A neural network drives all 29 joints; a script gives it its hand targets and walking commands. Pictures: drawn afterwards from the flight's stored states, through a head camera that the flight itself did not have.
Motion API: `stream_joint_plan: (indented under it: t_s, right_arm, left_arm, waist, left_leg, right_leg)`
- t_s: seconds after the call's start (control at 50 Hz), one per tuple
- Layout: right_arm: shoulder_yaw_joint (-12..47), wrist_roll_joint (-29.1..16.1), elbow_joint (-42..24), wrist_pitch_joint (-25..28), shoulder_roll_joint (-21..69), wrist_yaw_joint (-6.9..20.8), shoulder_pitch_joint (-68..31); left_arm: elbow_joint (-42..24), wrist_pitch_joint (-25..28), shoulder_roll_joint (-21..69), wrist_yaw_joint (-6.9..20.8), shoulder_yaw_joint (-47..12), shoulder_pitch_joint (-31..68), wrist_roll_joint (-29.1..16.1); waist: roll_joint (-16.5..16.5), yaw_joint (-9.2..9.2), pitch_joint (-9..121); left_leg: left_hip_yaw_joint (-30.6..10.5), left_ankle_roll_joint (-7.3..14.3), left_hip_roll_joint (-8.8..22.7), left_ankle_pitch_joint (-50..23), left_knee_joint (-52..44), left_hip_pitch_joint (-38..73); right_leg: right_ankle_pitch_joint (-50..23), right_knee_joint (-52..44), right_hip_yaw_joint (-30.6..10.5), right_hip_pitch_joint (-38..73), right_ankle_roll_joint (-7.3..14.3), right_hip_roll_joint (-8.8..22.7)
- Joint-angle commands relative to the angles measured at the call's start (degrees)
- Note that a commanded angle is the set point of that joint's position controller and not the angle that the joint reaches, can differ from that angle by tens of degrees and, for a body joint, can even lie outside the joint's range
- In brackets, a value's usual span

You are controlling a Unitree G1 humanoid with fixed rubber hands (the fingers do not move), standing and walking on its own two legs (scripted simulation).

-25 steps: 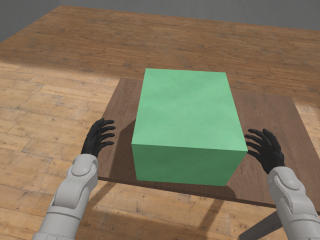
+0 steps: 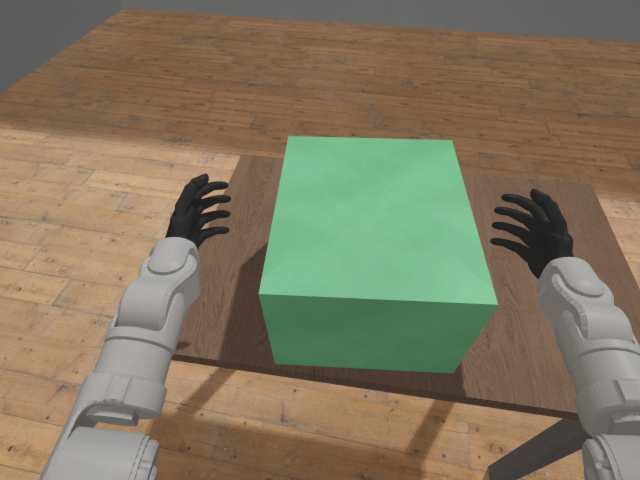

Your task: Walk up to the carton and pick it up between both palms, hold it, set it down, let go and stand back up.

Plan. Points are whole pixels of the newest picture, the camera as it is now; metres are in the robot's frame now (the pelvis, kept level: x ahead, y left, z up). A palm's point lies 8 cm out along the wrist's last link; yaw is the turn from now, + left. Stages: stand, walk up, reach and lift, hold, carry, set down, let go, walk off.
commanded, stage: reach and lift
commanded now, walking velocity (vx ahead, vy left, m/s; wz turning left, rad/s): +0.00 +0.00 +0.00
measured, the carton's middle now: (366, 248) +0.47 -0.03 -0.01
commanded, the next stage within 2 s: none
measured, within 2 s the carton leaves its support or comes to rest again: neither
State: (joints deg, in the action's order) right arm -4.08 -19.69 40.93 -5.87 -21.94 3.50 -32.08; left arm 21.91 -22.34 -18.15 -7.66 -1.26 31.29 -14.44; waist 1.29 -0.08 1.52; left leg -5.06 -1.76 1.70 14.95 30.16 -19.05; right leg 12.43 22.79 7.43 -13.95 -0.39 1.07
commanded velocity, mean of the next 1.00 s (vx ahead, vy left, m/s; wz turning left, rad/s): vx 0.00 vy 0.00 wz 0.00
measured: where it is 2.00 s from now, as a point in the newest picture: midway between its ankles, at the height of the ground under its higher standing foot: outside the picture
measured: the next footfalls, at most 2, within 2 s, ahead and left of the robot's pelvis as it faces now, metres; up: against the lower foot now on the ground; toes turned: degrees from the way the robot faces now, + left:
none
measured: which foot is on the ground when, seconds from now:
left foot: down 0.00-1.00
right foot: down 0.00-1.00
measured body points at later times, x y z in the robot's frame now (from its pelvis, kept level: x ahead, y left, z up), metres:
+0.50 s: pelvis +0.00 +0.00 +0.00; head +0.03 +0.01 +0.45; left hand +0.42 +0.21 +0.09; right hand +0.41 -0.26 +0.08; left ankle +0.00 +0.13 -0.74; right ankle -0.01 -0.13 -0.74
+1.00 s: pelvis +0.00 -0.05 -0.02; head +0.08 -0.06 +0.43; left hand +0.41 +0.18 +0.02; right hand +0.42 -0.29 +0.01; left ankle +0.00 +0.13 -0.74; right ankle -0.01 -0.13 -0.74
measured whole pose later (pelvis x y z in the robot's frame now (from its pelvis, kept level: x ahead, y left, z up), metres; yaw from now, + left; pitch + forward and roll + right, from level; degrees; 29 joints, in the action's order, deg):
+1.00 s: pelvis +0.00 -0.05 -0.02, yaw +0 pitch +19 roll +1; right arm 6.3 -23.3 68.1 16.6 -20.7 -0.6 -42.4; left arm 73.8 22.1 -18.1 -0.6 -5.3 42.8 -22.4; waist 1.3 -0.1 10.6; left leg -5.1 -3.3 2.0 13.6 31.7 -37.1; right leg 16.9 35.4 7.2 -37.3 1.7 1.4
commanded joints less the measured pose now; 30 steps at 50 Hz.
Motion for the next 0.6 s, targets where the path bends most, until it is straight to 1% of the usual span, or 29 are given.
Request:
stream_joint_plan:
  t_s: [0.0,0.02,0.04,0.06,0.08,0.1,0.14,0.16,0.2,0.22,0.24,0.26,0.28,0.32,0.34,0.36,0.38,0.4,0.44,0.48,0.5,0.52,0.56,0.58]
  right_arm:
    - [-6.61,-1.33,-1.54,1.87,-19.95,-1.31,-31.53]
    - [-6.79,-1.64,-0.31,1.64,-20.01,-1.33,-33.30]
    - [-6.34,-1.40,0.16,1.65,-20.11,-1.24,-32.88]
    - [-6.31,-1.62,0.50,1.77,-20.17,-1.21,-34.19]
    - [-6.57,-1.16,1.64,1.63,-20.53,-1.26,-36.70]
    - [-6.26,-1.30,2.88,1.56,-20.10,-1.17,-36.42]
    - [-6.65,-0.82,5.43,1.49,-19.68,-1.18,-38.84]
    - [-5.79,-0.79,5.45,1.73,-18.81,-1.10,-38.76]
    - [-5.58,-0.08,7.61,2.42,-18.89,-1.12,-38.46]
    - [-4.83,-0.30,9.24,2.65,-18.10,-1.08,-37.78]
    - [-4.17,0.02,11.40,3.11,-17.22,-1.05,-37.32]
    - [-3.77,0.22,12.16,3.92,-16.78,-1.03,-36.62]
    - [-3.02,0.31,13.91,4.87,-15.85,-0.94,-35.92]
    - [-2.05,0.08,13.93,7.66,-15.06,-0.71,-35.30]
    - [-1.94,0.28,14.03,9.05,-14.97,-0.68,-35.63]
    - [-0.98,-0.16,15.61,10.21,-14.46,-0.50,-35.15]
    - [-0.06,-0.70,16.57,11.38,-13.75,-0.41,-34.99]
    - [0.74,-0.80,18.28,12.17,-13.22,-0.17,-33.88]
    - [2.57,-1.51,20.51,14.19,-12.00,0.32,-34.35]
    - [4.88,-2.45,23.74,15.83,-11.05,0.89,-34.11]
    - [5.24,-2.67,24.28,16.89,-10.74,0.97,-33.90]
    - [6.69,-3.38,24.14,17.79,-10.08,0.98,-34.13]
    - [8.32,-4.28,24.78,19.13,-9.16,0.96,-35.76]
    - [8.76,-4.46,23.70,19.92,-9.62,0.81,-36.32]
  left_arm:
    - [-8.16,1.46,-9.73,0.75,4.33,30.91,-0.49]
    - [-7.26,1.19,-9.70,0.81,4.11,32.85,-0.58]
    - [-7.04,1.15,-9.40,0.81,4.04,32.02,-0.43]
    - [-6.64,1.08,-9.67,0.74,4.02,33.36,-0.33]
    - [-4.22,1.12,-9.94,0.76,3.99,35.54,-0.56]
    - [-2.94,1.35,-9.86,0.69,3.84,35.55,-0.47]
    - [-0.70,1.99,-9.91,0.61,2.78,38.78,-0.94]
    - [0.23,2.73,-9.33,0.53,2.77,38.51,-0.97]
    - [2.83,3.83,-8.79,0.63,2.15,37.87,-0.92]
    - [5.00,4.41,-8.37,0.85,2.03,37.14,-0.79]
    - [7.49,5.33,-7.75,1.19,1.55,36.64,-0.59]
    - [8.11,6.50,-6.85,1.41,1.11,36.03,-0.47]
    - [9.44,8.05,-6.07,1.62,0.46,35.07,-0.35]
    - [9.66,11.80,-5.07,1.58,-0.07,34.79,-0.77]
    - [10.48,13.77,-5.10,1.58,-0.23,35.05,-1.05]
    - [12.46,15.51,-4.30,1.68,-0.73,34.42,-1.24]
    - [13.66,17.33,-4.27,1.66,-1.04,34.76,-1.42]
    - [15.93,19.22,-3.52,1.74,-1.88,34.12,-1.80]
    - [20.66,23.08,-3.06,1.76,-2.45,34.29,-2.50]
    - [26.11,26.69,-1.99,1.92,-4.42,33.54,-3.47]
    - [26.65,28.89,-2.00,1.91,-5.16,34.02,-4.17]
    - [27.95,30.95,-2.09,1.95,-5.78,34.19,-5.11]
    - [31.63,34.45,-3.17,2.15,-6.78,36.59,-6.50]
    - [32.38,36.22,-4.16,2.29,-6.44,36.78,-7.11]
  waist:
    - [4.43,3.07,31.78]
    - [4.73,3.37,32.17]
    - [4.69,3.15,32.96]
    - [5.20,2.90,33.40]
    - [4.62,3.09,33.16]
    - [5.17,2.95,32.62]
    - [4.99,3.87,33.21]
    - [4.67,3.22,33.92]
    - [4.15,3.35,34.07]
    - [4.06,2.81,33.50]
    - [4.14,2.78,32.07]
    - [4.07,3.21,32.42]
    - [4.34,2.99,31.76]
    - [4.90,2.49,33.60]
    - [4.66,2.41,34.26]
    - [4.72,2.01,33.77]
    - [5.19,1.35,34.02]
    - [4.92,1.36,33.46]
    - [4.17,0.37,32.61]
    - [3.29,0.19,31.45]
    - [3.65,0.42,32.63]
    - [3.26,-0.09,33.70]
    - [3.48,-0.30,36.74]
    - [3.09,-0.97,38.75]
  left_leg:
    - [3.95,-4.17,-1.60,-28.96,-4.70,16.14]
    - [3.97,-4.22,-1.56,-29.34,-4.49,15.90]
    - [3.89,-4.36,-1.48,-30.70,-4.12,16.68]
    - [3.84,-4.45,-1.46,-31.20,-3.95,16.50]
    - [3.85,-4.30,-1.57,-29.58,-3.98,15.37]
    - [3.85,-4.33,-1.52,-29.04,-3.99,14.89]
    - [3.70,-4.13,-1.46,-27.09,-3.95,13.99]
    - [3.74,-3.99,-1.20,-27.03,-3.94,14.08]
    - [3.80,-3.98,-1.19,-28.03,-3.56,13.99]
    - [3.72,-3.90,-1.15,-28.23,-3.34,13.42]
    - [3.76,-3.88,-1.13,-28.13,-3.19,12.85]
    - [3.70,-3.92,-1.04,-28.90,-3.00,13.37]
    - [3.62,-4.07,-0.98,-29.28,-2.82,13.14]
    - [3.59,-4.20,-0.96,-30.69,-1.96,13.70]
    - [3.70,-4.27,-0.92,-31.69,-1.43,14.01]
    - [3.52,-4.18,-0.78,-31.63,-1.09,13.37]
    - [3.82,-4.25,-0.76,-30.91,-0.77,12.61]
    - [3.55,-4.09,-0.65,-29.43,-0.96,11.77]
    - [3.94,-3.46,-0.67,-26.64,-0.69,9.18]
    - [3.62,-3.04,-0.50,-22.99,-0.40,6.60]
    - [3.63,-2.94,-0.44,-21.41,-0.23,5.69]
    - [4.02,-2.73,-0.51,-21.20,0.62,4.49]
    - [4.12,-2.58,-0.58,-19.88,2.42,2.36]
    - [4.45,-2.50,-0.73,-20.73,3.63,1.12]
  right_leg:
    - [-21.97,-3.07,-2.89,1.92,1.12,-5.73]
    - [-21.95,-3.19,-2.82,1.37,1.23,-5.69]
    - [-22.76,-3.04,-2.82,1.15,1.22,-5.84]
    - [-22.98,-3.07,-2.99,1.26,1.26,-5.73]
    - [-22.12,-3.07,-2.91,0.84,1.20,-5.69]
    - [-21.55,-2.91,-2.77,0.26,1.21,-5.67]
    - [-20.18,-2.79,-2.63,-0.72,1.17,-5.51]
    - [-20.33,-2.76,-2.62,-0.58,1.15,-5.41]
    - [-21.18,-2.38,-2.59,-1.26,1.14,-5.45]
    - [-20.90,-2.25,-2.77,-1.40,1.09,-5.46]
    - [-20.20,-2.21,-2.80,-2.04,1.11,-5.41]
    - [-20.52,-2.12,-2.61,-2.46,1.09,-5.39]
    - [-19.69,-1.84,-2.61,-3.16,1.09,-5.38]
    - [-19.39,-1.25,-2.56,-4.50,1.01,-5.34]
    - [-19.45,-0.97,-2.47,-5.47,0.93,-5.27]
    - [-18.29,-0.72,-2.42,-6.58,1.07,-5.33]
    - [-17.48,-0.51,-2.72,-7.31,1.11,-5.08]
    - [-15.94,-0.38,-2.71,-8.21,1.25,-4.97]
    - [-13.71,0.27,-3.07,-9.66,1.26,-4.36]
    - [-10.53,1.06,-3.16,-12.72,1.28,-3.96]
    - [-9.81,1.60,-3.10,-13.96,1.17,-3.75]
    - [-9.68,2.26,-3.15,-14.97,1.09,-3.53]
    - [-8.67,3.74,-3.38,-17.43,0.94,-3.25]
    - [-9.69,5.06,-3.50,-18.01,0.60,-3.11]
